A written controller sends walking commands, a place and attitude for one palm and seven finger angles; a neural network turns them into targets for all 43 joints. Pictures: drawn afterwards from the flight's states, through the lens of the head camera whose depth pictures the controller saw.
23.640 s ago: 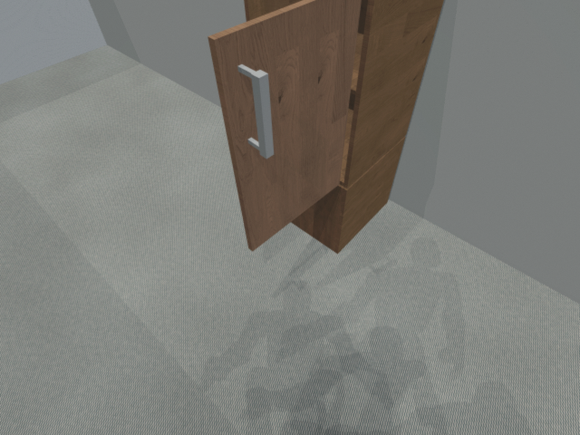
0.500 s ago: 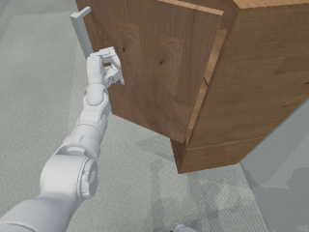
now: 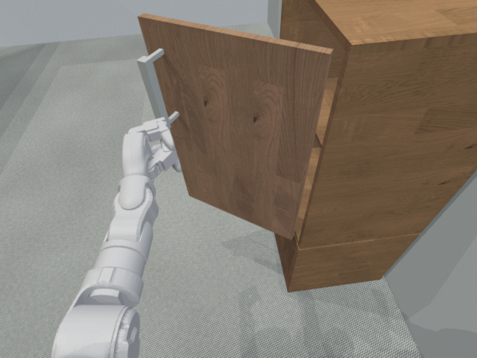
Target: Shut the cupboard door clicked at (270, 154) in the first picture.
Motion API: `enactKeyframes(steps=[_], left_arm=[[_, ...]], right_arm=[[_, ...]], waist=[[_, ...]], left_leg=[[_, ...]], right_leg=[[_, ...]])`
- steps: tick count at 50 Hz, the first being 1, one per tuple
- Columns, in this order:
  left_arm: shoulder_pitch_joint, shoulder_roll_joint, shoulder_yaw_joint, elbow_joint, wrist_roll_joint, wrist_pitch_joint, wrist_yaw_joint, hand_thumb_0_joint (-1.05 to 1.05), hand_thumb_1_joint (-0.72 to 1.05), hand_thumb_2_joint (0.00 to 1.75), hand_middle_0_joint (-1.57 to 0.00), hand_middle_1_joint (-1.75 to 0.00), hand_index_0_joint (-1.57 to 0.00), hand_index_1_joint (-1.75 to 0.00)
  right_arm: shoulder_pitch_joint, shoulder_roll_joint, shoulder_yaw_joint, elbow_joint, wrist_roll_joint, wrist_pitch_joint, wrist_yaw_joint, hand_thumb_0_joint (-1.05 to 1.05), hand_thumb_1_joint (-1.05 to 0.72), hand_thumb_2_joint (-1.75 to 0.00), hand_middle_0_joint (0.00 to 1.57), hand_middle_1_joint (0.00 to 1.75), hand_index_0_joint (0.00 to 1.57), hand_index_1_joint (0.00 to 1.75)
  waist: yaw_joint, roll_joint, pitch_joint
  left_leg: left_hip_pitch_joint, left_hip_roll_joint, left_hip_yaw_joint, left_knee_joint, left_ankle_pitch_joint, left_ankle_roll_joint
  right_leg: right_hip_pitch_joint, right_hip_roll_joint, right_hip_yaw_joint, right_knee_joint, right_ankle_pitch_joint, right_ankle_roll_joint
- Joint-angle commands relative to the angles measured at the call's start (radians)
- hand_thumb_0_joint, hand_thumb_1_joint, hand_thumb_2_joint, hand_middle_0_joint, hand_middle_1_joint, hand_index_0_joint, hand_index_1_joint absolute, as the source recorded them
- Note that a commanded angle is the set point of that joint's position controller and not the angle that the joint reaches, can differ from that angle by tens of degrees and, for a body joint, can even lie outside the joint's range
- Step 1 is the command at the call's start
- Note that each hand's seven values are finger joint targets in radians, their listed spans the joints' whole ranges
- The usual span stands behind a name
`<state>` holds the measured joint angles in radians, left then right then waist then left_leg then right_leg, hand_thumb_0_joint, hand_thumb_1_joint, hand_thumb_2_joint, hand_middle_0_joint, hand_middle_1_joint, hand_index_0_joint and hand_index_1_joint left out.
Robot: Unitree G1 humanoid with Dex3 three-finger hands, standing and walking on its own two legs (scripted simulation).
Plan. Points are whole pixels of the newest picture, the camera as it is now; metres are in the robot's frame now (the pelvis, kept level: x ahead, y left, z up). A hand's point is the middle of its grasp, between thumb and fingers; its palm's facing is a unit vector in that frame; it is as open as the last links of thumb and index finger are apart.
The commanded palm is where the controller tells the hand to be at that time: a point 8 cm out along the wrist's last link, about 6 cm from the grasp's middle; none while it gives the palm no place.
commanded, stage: draw the hand back to the body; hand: left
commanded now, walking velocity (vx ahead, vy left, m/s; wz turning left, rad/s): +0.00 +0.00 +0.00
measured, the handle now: (161, 92) +0.64 +0.17 +0.11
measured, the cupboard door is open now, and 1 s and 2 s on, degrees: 55 55 55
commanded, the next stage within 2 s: step back with the hand held close in 1.28 s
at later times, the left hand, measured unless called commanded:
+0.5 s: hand (80, 229) +0.27 +0.21 +0.15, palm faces +0.25 -0.94 -0.24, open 3.4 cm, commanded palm +0.22 +0.25 +0.17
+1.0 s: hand out of the picture +0.18 +0.31 +0.17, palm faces +0.52 -0.74 -0.43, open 6.8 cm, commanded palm +0.13 +0.34 +0.19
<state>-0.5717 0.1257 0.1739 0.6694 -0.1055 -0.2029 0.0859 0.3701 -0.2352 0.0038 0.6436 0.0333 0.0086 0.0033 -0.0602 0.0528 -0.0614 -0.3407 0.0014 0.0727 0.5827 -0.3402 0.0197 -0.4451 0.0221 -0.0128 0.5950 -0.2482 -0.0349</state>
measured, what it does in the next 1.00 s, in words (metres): stands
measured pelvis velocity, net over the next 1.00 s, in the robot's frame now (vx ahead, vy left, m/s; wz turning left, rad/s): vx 0.01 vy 0.03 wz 0.06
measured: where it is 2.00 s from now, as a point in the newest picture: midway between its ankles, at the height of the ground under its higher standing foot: outside the picture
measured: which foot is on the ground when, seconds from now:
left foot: down 0.00-1.00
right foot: down 0.00-1.00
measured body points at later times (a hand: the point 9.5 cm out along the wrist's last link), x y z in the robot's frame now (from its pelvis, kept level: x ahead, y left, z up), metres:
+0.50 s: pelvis +0.00 +0.01 +0.02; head -0.02 -0.02 +0.46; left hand +0.25 +0.26 +0.16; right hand +0.21 -0.19 -0.06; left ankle -0.03 +0.11 -0.73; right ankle +0.03 -0.10 -0.73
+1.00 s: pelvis +0.01 +0.03 +0.01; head +0.00 +0.00 +0.46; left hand +0.15 +0.35 +0.20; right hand +0.20 -0.19 -0.08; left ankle -0.03 +0.11 -0.73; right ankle +0.03 -0.10 -0.73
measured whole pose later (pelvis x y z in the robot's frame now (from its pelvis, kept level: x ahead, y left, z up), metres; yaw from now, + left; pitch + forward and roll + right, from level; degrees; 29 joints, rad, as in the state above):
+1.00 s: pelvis +0.01 +0.03 +0.01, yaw +3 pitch -4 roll -1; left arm 0.48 0.35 0.37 -0.37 -0.07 -0.08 0.11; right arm 0.22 -0.24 0.00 0.63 0.01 -0.04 -0.06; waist 0.07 0.09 0.01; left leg -0.05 -0.04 0.02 0.41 -0.29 0.05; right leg -0.12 -0.01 -0.06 0.39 -0.20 0.00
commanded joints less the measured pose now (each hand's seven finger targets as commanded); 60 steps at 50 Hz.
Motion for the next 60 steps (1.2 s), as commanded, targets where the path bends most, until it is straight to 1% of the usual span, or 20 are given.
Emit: enactKeyframes(steps=[1,3,4,7,8,10,11,13,17,19,21,25,29,43,45,47,48,53,55,60], left_arm=[[-0.341,0.125,-0.043,-0.424,-0.038,-0.009,-0.055,0.00,0.90,0.90,-1.30,-1.50,-1.30,-1.50],[-0.298,0.153,-0.031,-0.479,-0.051,0.023,-0.070,0.00,0.90,0.90,-1.30,-1.50,-1.30,-1.50],[-0.271,0.167,-0.022,-0.510,-0.056,0.039,-0.079,0.00,0.90,0.90,-1.30,-1.50,-1.30,-1.50],[-0.185,0.143,-0.045,-0.563,-0.076,0.092,-0.108,0.00,0.90,0.90,-1.24,-1.44,-1.24,-1.44],[-0.138,0.178,-0.013,-0.582,-0.081,0.105,-0.112,0.00,0.90,0.90,-1.22,-1.41,-1.22,-1.41],[-0.079,0.171,-0.020,-0.619,-0.090,0.138,-0.130,0.00,0.90,0.90,-1.16,-1.35,-1.16,-1.35],[-0.011,0.222,-0.083,-0.703,-0.011,0.096,-0.084,0.00,0.90,0.90,-1.13,-1.32,-1.13,-1.32],[0.118,0.238,-0.056,-0.699,0.000,0.088,-0.049,0.00,0.90,0.90,-1.08,-1.26,-1.08,-1.26],[0.203,0.272,-0.017,-0.860,0.020,0.073,-0.027,0.00,0.90,0.90,-0.97,-1.14,-0.97,-1.14],[0.247,0.271,-0.017,-0.917,0.026,0.077,-0.022,0.00,0.90,0.90,-0.92,-1.08,-0.92,-1.08],[0.287,0.272,-0.014,-0.959,0.031,0.080,-0.015,0.00,0.90,0.90,-0.86,-1.02,-0.86,-1.02],[0.399,0.279,0.004,-1.046,0.036,0.082,-0.006,0.00,0.90,0.90,-0.75,-0.90,-0.75,-0.90],[0.549,0.294,0.045,-1.081,0.035,0.089,-0.001,0.00,0.90,0.90,-0.64,-0.78,-0.64,-0.78],[0.946,0.433,0.306,-1.238,0.027,0.068,0.028,0.00,0.90,0.90,-0.25,-0.36,-0.25,-0.36],[0.976,0.432,0.322,-1.267,0.026,0.063,0.032,0.00,0.90,0.90,-0.20,-0.30,-0.20,-0.30],[0.930,0.389,0.267,-1.261,0.036,0.061,0.033,0.00,0.90,0.90,-0.20,-0.30,-0.20,-0.30],[0.925,0.384,0.259,-1.236,0.038,0.064,0.034,0.00,0.90,0.90,-0.20,-0.30,-0.20,-0.30],[0.886,0.404,0.267,-1.238,0.043,0.057,0.044,0.00,0.90,0.90,-0.20,-0.30,-0.20,-0.30],[0.890,0.408,0.275,-1.269,0.043,0.051,0.047,0.00,0.90,0.90,-0.20,-0.30,-0.20,-0.30],[0.921,0.412,0.293,-1.264,0.040,0.055,0.045,0.00,0.90,0.90,-0.20,-0.30,-0.20,-0.30]], right_arm=[[-0.131,-0.117,-0.038,-0.162,0.017,-0.076,-0.032,0.00,-0.90,-0.90,0.20,0.30,0.20,0.30],[-0.155,-0.121,-0.036,-0.166,0.019,-0.084,-0.049,0.00,-0.90,-0.90,0.20,0.30,0.20,0.30],[-0.175,-0.120,-0.031,-0.168,0.025,-0.089,-0.055,0.00,-0.90,-0.90,0.20,0.30,0.20,0.30],[-0.215,-0.115,-0.021,-0.177,0.029,-0.104,-0.066,0.00,-0.90,-0.90,0.20,0.30,0.20,0.30],[-0.223,-0.116,-0.020,-0.180,0.029,-0.105,-0.071,0.00,-0.90,-0.90,0.20,0.30,0.20,0.30],[-0.253,-0.113,-0.009,-0.190,0.034,-0.109,-0.073,0.00,-0.90,-0.90,0.20,0.30,0.20,0.30],[-0.275,-0.093,-0.010,-0.189,0.016,-0.104,-0.075,0.00,-0.90,-0.90,0.20,0.30,0.20,0.30],[-0.288,-0.096,-0.007,-0.183,0.009,-0.084,-0.076,0.00,-0.90,-0.90,0.20,0.30,0.20,0.30],[-0.298,-0.086,0.000,-0.198,0.000,-0.059,-0.077,0.00,-0.90,-0.90,0.20,0.30,0.20,0.30],[-0.304,-0.081,0.004,-0.200,-0.004,-0.051,-0.076,0.00,-0.90,-0.90,0.20,0.30,0.20,0.30],[-0.307,-0.081,0.005,-0.203,-0.010,-0.051,-0.077,0.00,-0.90,-0.90,0.20,0.30,0.20,0.30],[-0.310,-0.082,0.004,-0.206,-0.018,-0.053,-0.075,0.00,-0.90,-0.90,0.20,0.30,0.20,0.30],[-0.310,-0.084,0.003,-0.205,-0.023,-0.054,-0.072,0.00,-0.90,-0.90,0.20,0.30,0.20,0.30],[-0.292,-0.092,-0.027,-0.192,-0.024,-0.092,-0.070,0.00,-0.90,-0.90,0.20,0.30,0.20,0.30],[-0.288,-0.089,-0.030,-0.193,-0.020,-0.102,-0.069,0.00,-0.90,-0.90,0.20,0.30,0.20,0.30],[-0.284,-0.095,-0.030,-0.181,-0.023,-0.117,-0.071,0.00,-0.90,-0.90,0.20,0.30,0.20,0.30],[-0.282,-0.102,-0.032,-0.175,-0.025,-0.121,-0.073,0.00,-0.90,-0.90,0.20,0.30,0.20,0.30],[-0.278,-0.109,-0.035,-0.167,-0.026,-0.132,-0.082,0.00,-0.90,-0.90,0.20,0.30,0.20,0.30],[-0.279,-0.102,-0.032,-0.171,-0.026,-0.140,-0.081,0.00,-0.90,-0.90,0.20,0.30,0.20,0.30],[-0.285,-0.091,-0.026,-0.173,-0.028,-0.139,-0.077,0.00,-0.90,-0.90,0.20,0.30,0.20,0.30]], waist=[[0.034,-0.079,-0.271],[0.041,-0.104,-0.248],[0.051,-0.066,-0.247],[0.058,-0.083,-0.201],[0.068,-0.079,-0.196],[0.073,-0.098,-0.161],[0.064,-0.080,-0.090],[0.074,-0.122,-0.040],[0.078,-0.045,-0.101],[0.078,0.014,-0.086],[0.078,-0.016,-0.077],[0.084,0.013,-0.068],[0.093,-0.025,-0.042],[0.131,0.017,-0.026],[0.130,0.044,-0.015],[0.114,0.044,0.025],[0.112,0.003,0.049],[0.115,-0.009,0.030],[0.121,0.034,-0.009],[0.126,0.035,0.010]], left_leg=[[0.070,-0.011,-0.014,-0.100,0.196,0.017],[0.088,-0.012,-0.021,-0.121,0.150,0.021],[0.102,-0.014,-0.022,-0.130,0.139,0.020],[0.117,-0.018,-0.031,-0.150,0.110,0.020],[0.123,-0.016,-0.033,-0.155,0.113,0.019],[0.122,-0.019,-0.038,-0.169,0.092,0.018],[0.122,-0.017,-0.039,-0.208,0.090,0.019],[0.117,-0.011,-0.043,-0.225,0.065,0.020],[0.195,-0.007,-0.051,-0.253,0.159,0.016],[0.217,-0.007,-0.054,-0.262,0.189,0.011],[0.232,-0.006,-0.061,-0.269,0.214,0.010],[0.254,-0.005,-0.072,-0.272,0.262,0.004],[0.243,-0.001,-0.082,-0.273,0.298,-0.003],[0.195,0.015,-0.089,-0.242,0.407,-0.028],[0.198,0.020,-0.090,-0.243,0.406,-0.034],[0.196,0.019,-0.097,-0.249,0.380,-0.034],[0.190,0.020,-0.095,-0.254,0.346,-0.028],[0.189,0.015,-0.104,-0.264,0.279,-0.021],[0.200,0.010,-0.098,-0.255,0.312,-0.022],[0.184,0.013,-0.097,-0.256,0.328,-0.032]], right_leg=[[0.291,-0.016,0.011,-0.116,0.252,0.017],[0.298,-0.021,0.016,-0.151,0.164,0.020],[0.297,-0.023,0.018,-0.158,0.145,0.017],[0.292,-0.025,0.014,-0.182,0.095,0.018],[0.307,-0.028,0.013,-0.188,0.087,0.017],[0.302,-0.029,0.008,-0.196,0.059,0.018],[0.300,-0.048,0.038,-0.240,0.007,0.025],[0.320,-0.052,0.044,-0.281,-0.063,0.028],[0.399,-0.042,0.019,-0.264,0.083,0.016],[0.405,-0.038,0.012,-0.265,0.122,0.012],[0.410,-0.032,0.001,-0.267,0.150,0.012],[0.425,-0.029,-0.007,-0.264,0.187,0.009],[0.432,-0.029,-0.016,-0.259,0.207,0.010],[0.449,-0.031,-0.024,-0.230,0.246,0.014],[0.432,-0.031,-0.025,-0.227,0.228,0.015],[0.390,-0.032,-0.030,-0.228,0.195,0.016],[0.377,-0.032,-0.032,-0.237,0.173,0.017],[0.385,-0.032,-0.030,-0.237,0.123,0.013],[0.408,-0.035,-0.027,-0.227,0.154,0.012],[0.418,-0.032,-0.026,-0.228,0.172,0.009]])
